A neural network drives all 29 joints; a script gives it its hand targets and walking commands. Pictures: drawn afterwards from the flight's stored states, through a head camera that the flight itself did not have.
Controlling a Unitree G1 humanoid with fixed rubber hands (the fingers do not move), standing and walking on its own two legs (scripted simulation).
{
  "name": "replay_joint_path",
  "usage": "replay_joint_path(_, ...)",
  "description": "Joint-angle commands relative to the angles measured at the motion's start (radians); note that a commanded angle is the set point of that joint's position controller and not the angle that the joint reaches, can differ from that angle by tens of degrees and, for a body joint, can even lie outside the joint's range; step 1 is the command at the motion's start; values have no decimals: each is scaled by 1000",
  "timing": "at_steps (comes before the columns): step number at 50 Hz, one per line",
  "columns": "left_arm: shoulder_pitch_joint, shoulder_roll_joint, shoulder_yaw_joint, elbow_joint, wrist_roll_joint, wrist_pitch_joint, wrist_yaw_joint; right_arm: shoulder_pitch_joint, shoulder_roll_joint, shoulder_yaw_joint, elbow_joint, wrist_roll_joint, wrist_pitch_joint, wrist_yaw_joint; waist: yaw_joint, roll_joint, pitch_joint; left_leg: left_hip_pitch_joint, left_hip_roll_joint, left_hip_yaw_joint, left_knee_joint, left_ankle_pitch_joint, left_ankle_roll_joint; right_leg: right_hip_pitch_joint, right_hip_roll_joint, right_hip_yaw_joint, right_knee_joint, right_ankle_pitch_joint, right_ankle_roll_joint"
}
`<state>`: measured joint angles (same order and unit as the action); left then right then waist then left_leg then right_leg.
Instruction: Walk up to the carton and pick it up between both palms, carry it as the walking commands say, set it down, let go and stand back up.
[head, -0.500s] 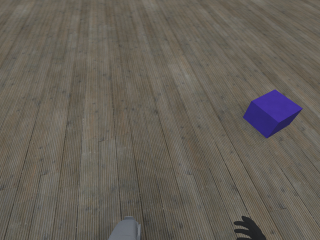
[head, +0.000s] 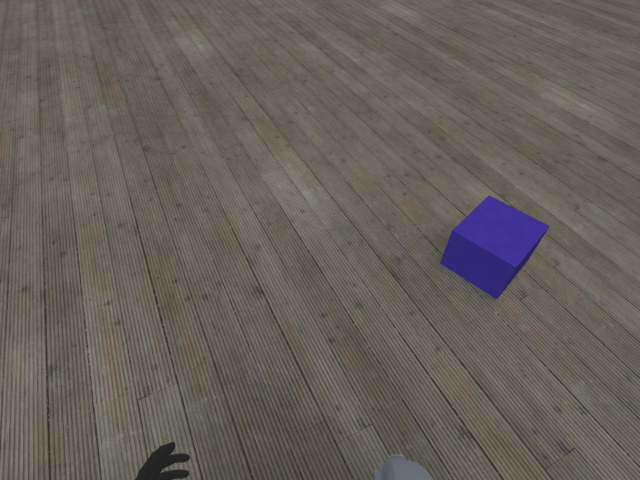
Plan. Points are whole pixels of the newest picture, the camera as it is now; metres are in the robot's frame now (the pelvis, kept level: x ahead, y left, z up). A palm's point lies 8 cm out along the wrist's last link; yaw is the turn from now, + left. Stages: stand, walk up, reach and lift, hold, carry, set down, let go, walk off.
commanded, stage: walk up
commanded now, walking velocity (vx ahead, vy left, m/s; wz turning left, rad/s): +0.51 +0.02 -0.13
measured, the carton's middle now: (492, 245) +1.04 -0.76 -0.68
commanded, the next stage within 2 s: none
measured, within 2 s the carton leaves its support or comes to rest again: neither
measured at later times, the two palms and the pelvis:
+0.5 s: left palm out of the picture +0.14 +0.20 -0.13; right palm (462, 318) +0.39 -0.27 -0.12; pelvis +0.25 -0.03 +0.00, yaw +1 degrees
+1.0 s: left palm (169, 257) +0.57 +0.27 -0.12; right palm (440, 310) +0.42 -0.23 -0.13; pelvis +0.41 +0.04 +0.00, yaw -9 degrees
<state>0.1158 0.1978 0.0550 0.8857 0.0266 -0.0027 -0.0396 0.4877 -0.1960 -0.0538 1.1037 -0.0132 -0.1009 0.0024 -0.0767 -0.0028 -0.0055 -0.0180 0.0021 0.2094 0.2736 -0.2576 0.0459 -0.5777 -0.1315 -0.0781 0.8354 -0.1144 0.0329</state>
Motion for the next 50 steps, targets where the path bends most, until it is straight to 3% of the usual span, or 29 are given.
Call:
replay_joint_path(1, -105, 29, -7, -61, 0, -10, 0, 33, -102, -14, -41, 4, -3, -11, 2, 78, 163, -59, 282, -171, -145, 159, 74, -24, 18, -75, -130, -14, -27)
replay_joint_path(3, -156, 28, -6, -66, 2, -19, -2, 68, -81, -9, -32, 4, 11, -18, -20, 59, 175, -3, 297, -198, -88, 308, 82, -40, 37, -115, -163, -63, -36)
replay_joint_path(4, -123, 26, -9, -54, -7, -21, -7, 65, -108, -18, -29, 0, 21, -18, -3, 127, 152, -6, 303, -173, -70, 288, 83, 3, 32, -95, -169, -92, -55)
replay_joint_path(6, 7, 35, -4, -12, -7, -33, -3, -17, -138, -25, -63, -7, 27, -16, 83, 111, 71, -10, 271, -93, 144, 567, 52, 183, 72, -103, -290, -138, -91)
replay_joint_path(7, 135, 58, 14, 37, -2, -45, 3, 15, -116, -16, -64, 11, 35, -13, 121, 37, -42, -123, 209, -32, 330, 623, 34, 440, 102, -131, -302, -58, -118)
replay_joint_path(8, 325, 129, 39, 74, 7, -58, 19, -9, -91, -4, -86, 22, 30, -11, 196, -13, -178, -314, 153, -21, 636, 404, -15, 702, -47, 70, -326, -115, -178)
replay_joint_path(9, 406, 228, 61, 94, 12, -77, 31, -44, 3, 12, -142, 11, 24, -12, 214, -252, -203, -609, 31, -65, 942, -260, -60, 859, -342, 439, -436, 82, -234)
replay_joint_path(10, 429, 257, 62, 118, 2, -70, 35, -54, -7, 4, -135, 32, 22, -20, 218, -286, -230, -727, 8, -178, 1045, -255, -48, 875, -382, 576, -543, 151, -279)
replay_joint_path(12, 296, 149, 40, 103, 13, -87, 39, -156, -57, -20, -142, 24, 15, -13, 178, -60, -54, -739, 113, -224, 1063, -80, -39, 675, -311, 392, -533, 228, -249)
replay_joint_path(13, 265, 122, 35, 97, 11, -82, 37, -154, -35, -15, -135, 8, 13, -5, 144, -21, -14, -705, 113, -217, 1015, -31, -43, 578, -261, 318, -558, 244, -226)
replay_joint_path(15, 218, 79, 24, 98, -10, -92, 39, -72, -19, -19, -96, -31, 45, -2, 71, -82, 4, -604, 130, -220, 930, -3, -47, 462, -204, 170, -586, 250, -174)
replay_joint_path(16, 235, 73, 17, 106, -11, -100, 37, -126, -15, -21, -114, -39, 58, 4, 83, -62, 10, -601, 117, -197, 938, 31, -64, 432, -198, 173, -618, 155, -170)
replay_joint_path(19, 272, 74, 13, 121, -19, -109, 37, -233, -8, -8, -150, -50, 74, 22, 72, -79, 90, -660, 112, -167, 811, 115, -70, 425, -165, 70, -659, 325, -159)
replay_joint_path(20, 297, 88, 17, 124, -5, -108, 41, -260, -9, -8, -161, -44, 81, 27, 83, -87, 84, -655, 120, -166, 759, 167, -77, 433, -167, 62, -671, 166, -144)
replay_joint_path(22, 278, 81, 12, 110, -5, -106, 32, -372, -20, 2, -198, -41, 83, 40, 89, -106, 126, -618, 116, -133, 604, 230, -78, 395, -130, 16, -701, 79, -140)
replay_joint_path(27, 378, 123, 12, 128, -9, -87, 33, -457, -33, 23, -194, -23, 75, 60, 112, -127, 170, -475, 90, -96, 367, 250, -53, 422, -155, -15, -693, 30, -123)
replay_joint_path(30, 420, 131, 8, 150, -5, -78, 39, -458, -52, 16, -192, -9, 62, 45, 122, -109, 172, -426, 67, -63, 325, 138, -40, 472, -177, 18, -606, 136, -122)
replay_joint_path(31, 396, 147, 13, 154, 11, -71, 37, -395, -78, 4, -185, -13, 54, 38, 81, -87, 128, -331, 69, -74, 291, 109, -23, 472, -178, 10, -510, 221, -109)
replay_joint_path(32, 415, 142, 11, 161, 13, -65, 40, -291, -95, -12, -154, -10, 48, 24, 44, 9, 34, -165, 16, -38, 241, 76, -7, 458, -117, -37, -305, 337, -96)
replay_joint_path(33, 412, 102, -3, 155, 11, -63, 47, -107, -160, -36, -135, -24, 30, 4, -33, 87, -66, 80, 162, -154, 258, 281, 31, 286, -57, -55, -7, 199, -53)
replay_joint_path(34, 448, -7, -23, 126, -36, -61, 59, -4, -248, -52, -117, -25, 24, -9, -42, 320, -232, 339, 489, -517, 180, 732, 140, 22, 127, -68, 376, -492, 4)
replay_joint_path(35, 290, 43, 3, 69, -30, -54, 73, -41, -262, -47, -149, 2, 22, -21, -33, 212, -249, 239, 541, -533, 180, 1287, 182, 32, 114, 73, 464, -495, 13)
replay_joint_path(36, 252, 68, 12, 70, -29, -43, 77, -141, -227, -48, -191, 33, 27, -31, 26, 113, -244, 148, 534, -424, 191, 1473, 189, 78, 94, 113, 490, -483, 21)
replay_joint_path(38, 271, 83, 32, 89, -4, -9, 67, -272, -150, -34, -210, 37, 44, -51, 106, 42, -155, 15, 467, -298, 145, 1180, 168, 89, 55, 83, 470, -407, 37)
replay_joint_path(40, 269, 70, 46, 82, 10, 37, 61, -316, -119, -23, -220, 30, 53, -66, 132, 58, -89, -73, 411, -213, 96, 1018, 141, 109, 53, 51, 446, -331, 44)
replay_joint_path(41, 282, 50, 41, 75, -3, 54, 57, -326, -123, -28, -224, 32, 55, -69, 145, 124, -103, -76, 394, -187, 99, 978, 131, 105, 63, 43, 435, -316, 59)
replay_joint_path(42, 275, 28, 32, 31, -9, 59, 61, -283, -132, -2, -206, 25, 56, -70, 133, 141, -107, -61, 338, -142, 73, 861, 105, 48, 91, 30, 383, -243, 55)
replay_joint_path(45, 207, 19, 24, -12, -11, 86, 50, -297, -130, 3, -194, 11, 66, -64, 140, 209, -72, -99, 324, -69, 75, 753, 82, 31, 84, 7, 272, -156, 53)
replay_joint_path(50, 92, 72, 34, -110, 0, 90, 24, -314, -157, -13, -223, -3, 81, -49, 107, 146, -46, -214, 365, -54, 60, 378, 85, 130, 33, -14, 52, -71, 33)
